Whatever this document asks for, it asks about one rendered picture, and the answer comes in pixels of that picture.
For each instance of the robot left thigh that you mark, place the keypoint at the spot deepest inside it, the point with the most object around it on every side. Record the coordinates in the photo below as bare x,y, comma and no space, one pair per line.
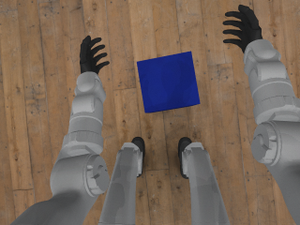
119,207

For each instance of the carton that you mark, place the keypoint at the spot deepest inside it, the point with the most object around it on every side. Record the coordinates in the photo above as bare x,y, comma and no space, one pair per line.
168,82

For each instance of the robot thigh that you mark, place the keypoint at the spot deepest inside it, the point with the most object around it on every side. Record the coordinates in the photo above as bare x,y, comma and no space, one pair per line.
119,207
207,205

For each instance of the robot left forearm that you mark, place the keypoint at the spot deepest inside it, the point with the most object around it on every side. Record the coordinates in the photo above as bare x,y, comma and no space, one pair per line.
86,119

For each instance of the robot right thigh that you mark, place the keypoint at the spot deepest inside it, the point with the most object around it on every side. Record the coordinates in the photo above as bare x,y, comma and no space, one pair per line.
207,205

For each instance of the right robot upper arm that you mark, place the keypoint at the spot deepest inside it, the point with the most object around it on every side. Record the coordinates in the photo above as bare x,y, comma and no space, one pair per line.
276,144

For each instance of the left robot hand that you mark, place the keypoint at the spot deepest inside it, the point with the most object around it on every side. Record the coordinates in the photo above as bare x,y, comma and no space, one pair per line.
88,63

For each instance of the robot right forearm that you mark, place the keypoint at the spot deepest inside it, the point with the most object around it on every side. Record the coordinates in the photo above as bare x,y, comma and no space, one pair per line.
269,83

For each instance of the left robot upper arm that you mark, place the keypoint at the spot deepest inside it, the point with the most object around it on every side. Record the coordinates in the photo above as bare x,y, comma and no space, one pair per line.
76,183

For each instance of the right robot hand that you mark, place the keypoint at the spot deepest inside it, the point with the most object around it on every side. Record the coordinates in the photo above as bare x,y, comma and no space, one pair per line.
249,25

